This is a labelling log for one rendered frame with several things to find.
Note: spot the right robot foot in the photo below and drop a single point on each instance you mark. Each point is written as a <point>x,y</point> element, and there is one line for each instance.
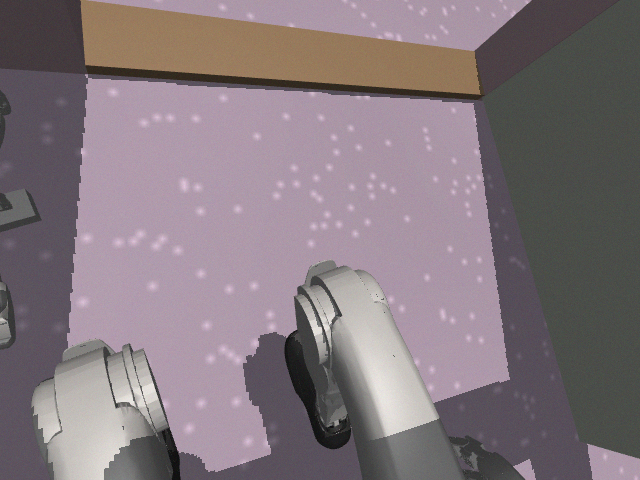
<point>331,437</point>

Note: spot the small box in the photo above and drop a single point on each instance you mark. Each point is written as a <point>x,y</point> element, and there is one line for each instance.
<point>24,210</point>

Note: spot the left robot arm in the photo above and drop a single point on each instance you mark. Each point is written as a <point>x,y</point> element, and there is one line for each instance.
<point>7,318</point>

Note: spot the right robot hand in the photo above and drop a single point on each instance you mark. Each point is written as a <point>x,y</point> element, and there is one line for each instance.
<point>491,466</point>

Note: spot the left robot foot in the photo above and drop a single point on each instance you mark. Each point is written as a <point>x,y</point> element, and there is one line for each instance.
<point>173,453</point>

